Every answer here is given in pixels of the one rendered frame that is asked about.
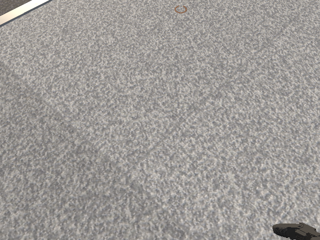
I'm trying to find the right robot hand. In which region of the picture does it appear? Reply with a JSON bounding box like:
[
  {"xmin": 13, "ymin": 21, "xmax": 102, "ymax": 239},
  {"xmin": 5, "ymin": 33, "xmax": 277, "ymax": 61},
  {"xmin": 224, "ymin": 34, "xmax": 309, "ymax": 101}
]
[{"xmin": 272, "ymin": 222, "xmax": 320, "ymax": 240}]

